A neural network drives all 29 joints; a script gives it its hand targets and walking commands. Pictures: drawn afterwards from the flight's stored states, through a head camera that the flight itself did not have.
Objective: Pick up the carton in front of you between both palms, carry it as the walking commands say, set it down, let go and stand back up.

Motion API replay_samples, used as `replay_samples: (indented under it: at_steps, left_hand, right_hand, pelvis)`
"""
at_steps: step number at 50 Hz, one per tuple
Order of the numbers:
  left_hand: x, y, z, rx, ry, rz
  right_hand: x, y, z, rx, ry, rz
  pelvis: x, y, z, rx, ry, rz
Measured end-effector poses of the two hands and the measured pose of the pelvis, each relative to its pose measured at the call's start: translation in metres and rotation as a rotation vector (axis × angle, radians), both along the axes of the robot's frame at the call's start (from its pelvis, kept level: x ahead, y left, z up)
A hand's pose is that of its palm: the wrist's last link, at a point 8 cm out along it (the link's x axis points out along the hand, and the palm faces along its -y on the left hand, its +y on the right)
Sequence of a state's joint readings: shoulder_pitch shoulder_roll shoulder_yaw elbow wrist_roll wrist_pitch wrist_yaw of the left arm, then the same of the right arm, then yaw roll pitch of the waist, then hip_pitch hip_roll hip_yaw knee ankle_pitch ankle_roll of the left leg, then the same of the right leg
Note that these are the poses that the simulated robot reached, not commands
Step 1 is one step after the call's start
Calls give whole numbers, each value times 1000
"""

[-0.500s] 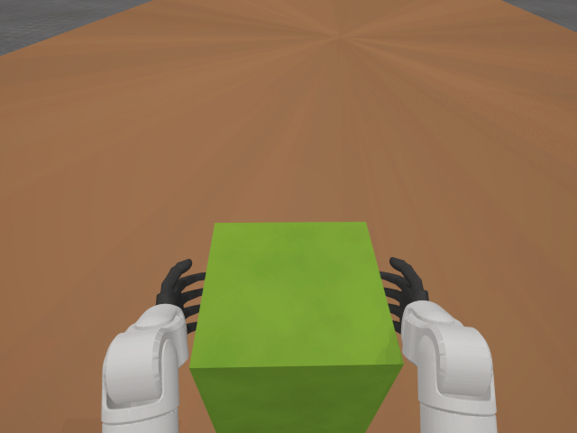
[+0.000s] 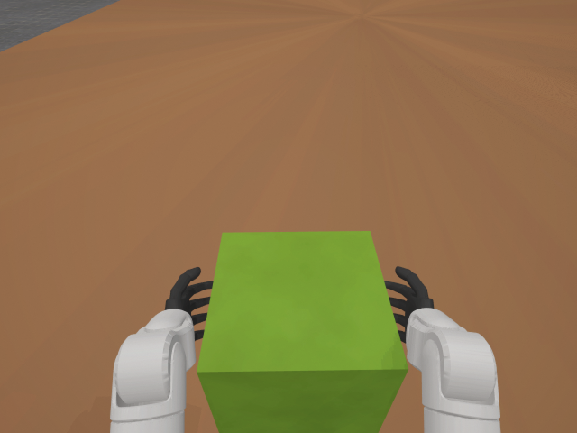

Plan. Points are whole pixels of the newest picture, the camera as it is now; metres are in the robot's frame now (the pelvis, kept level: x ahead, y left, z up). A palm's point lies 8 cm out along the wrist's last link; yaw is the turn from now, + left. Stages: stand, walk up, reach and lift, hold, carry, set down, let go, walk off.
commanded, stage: carry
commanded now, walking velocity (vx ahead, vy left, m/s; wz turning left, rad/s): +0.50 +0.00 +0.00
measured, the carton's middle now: (297, 342) +0.28 +0.00 +0.00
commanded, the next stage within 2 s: none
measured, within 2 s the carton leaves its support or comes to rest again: neither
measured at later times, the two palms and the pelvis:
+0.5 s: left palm (203, 182) +0.58 +0.18 +0.06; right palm (356, 185) +0.56 -0.12 +0.07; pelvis +0.31 +0.05 +0.01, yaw -4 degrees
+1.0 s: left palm (238, 100) +0.90 +0.14 +0.09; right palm (353, 99) +0.91 -0.16 +0.08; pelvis +0.64 -0.02 +0.01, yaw +0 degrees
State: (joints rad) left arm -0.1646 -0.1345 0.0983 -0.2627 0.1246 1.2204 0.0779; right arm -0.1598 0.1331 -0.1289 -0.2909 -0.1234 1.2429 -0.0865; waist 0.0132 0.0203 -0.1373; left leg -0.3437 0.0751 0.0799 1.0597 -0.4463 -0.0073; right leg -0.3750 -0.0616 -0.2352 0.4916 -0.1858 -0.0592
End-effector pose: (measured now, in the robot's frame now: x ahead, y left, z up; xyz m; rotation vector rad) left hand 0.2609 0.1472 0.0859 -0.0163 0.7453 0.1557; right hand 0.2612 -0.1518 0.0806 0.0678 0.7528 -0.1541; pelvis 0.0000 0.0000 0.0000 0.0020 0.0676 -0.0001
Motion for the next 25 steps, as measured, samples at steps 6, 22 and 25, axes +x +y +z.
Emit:
replay_samples:
  at_steps: [6, 22, 25]
  left_hand:
    - [60, 5, 12, -1, -3, 35]
    - [290, 32, -23, -45, 44, -49]
    - [324, 30, -21, -43, 68, -74]
  right_hand:
    - [70, 5, 11, -3, -4, 37]
    - [272, 33, -12, -55, 44, -45]
    - [298, 31, -10, -59, 69, -65]
  pelvis:
    - [64, -3, 14, 16, 11, -2]
    - [282, 44, -3, 0, 0, -61]
    - [314, 47, 7, -14, 8, -62]
